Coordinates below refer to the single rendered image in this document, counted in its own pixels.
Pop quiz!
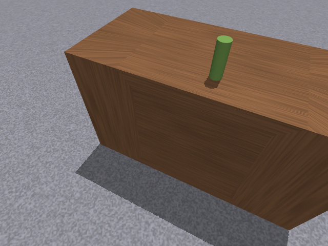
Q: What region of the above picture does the can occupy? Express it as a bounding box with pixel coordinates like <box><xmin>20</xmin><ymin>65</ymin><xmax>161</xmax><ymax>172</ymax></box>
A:
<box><xmin>209</xmin><ymin>35</ymin><xmax>233</xmax><ymax>81</ymax></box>

